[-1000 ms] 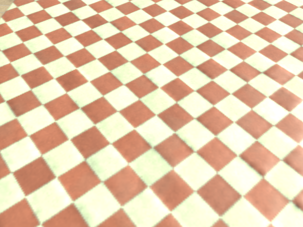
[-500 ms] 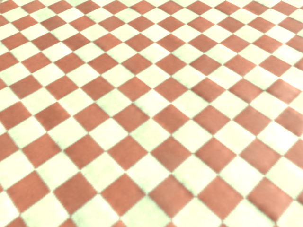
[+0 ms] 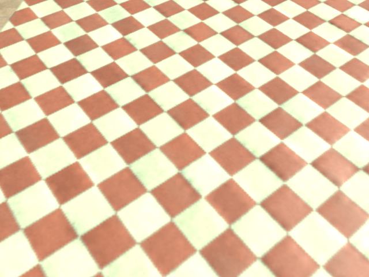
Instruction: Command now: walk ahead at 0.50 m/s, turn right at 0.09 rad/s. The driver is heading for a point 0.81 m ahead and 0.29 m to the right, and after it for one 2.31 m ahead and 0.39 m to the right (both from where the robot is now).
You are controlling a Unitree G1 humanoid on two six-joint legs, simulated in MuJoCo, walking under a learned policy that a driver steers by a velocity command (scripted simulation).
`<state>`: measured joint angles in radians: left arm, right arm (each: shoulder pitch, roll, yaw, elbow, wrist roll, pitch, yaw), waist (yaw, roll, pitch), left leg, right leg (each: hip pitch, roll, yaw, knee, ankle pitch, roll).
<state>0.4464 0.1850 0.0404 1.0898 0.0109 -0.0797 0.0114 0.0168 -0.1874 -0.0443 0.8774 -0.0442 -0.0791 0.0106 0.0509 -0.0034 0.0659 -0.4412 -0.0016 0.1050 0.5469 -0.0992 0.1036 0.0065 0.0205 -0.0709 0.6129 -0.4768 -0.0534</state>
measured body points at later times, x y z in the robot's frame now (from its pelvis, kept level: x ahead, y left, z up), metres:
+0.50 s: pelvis +0.26 -0.01 +0.00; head +0.30 -0.03 +0.45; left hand +0.49 +0.16 -0.12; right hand +0.15 -0.23 -0.15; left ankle +0.11 +0.08 -0.72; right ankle +0.37 -0.10 -0.71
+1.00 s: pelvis +0.53 -0.10 +0.01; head +0.56 -0.13 +0.46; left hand +0.63 +0.17 -0.11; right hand +0.62 -0.40 -0.09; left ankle +0.74 -0.06 -0.69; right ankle +0.37 -0.09 -0.72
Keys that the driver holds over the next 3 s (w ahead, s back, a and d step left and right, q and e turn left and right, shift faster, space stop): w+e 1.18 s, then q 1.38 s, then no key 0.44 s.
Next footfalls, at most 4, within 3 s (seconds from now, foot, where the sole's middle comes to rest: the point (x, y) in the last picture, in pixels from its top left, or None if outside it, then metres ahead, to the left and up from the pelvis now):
0.52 right None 0.40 -0.10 -0.76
1.06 left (225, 193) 0.78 -0.10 -0.76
1.50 right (291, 197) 0.78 -0.36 -0.76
1.92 left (232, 188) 0.80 -0.13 -0.76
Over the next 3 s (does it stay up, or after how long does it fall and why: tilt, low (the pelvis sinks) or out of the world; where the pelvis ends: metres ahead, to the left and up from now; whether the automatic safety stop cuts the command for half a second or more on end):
stays up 0.70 -0.19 0.02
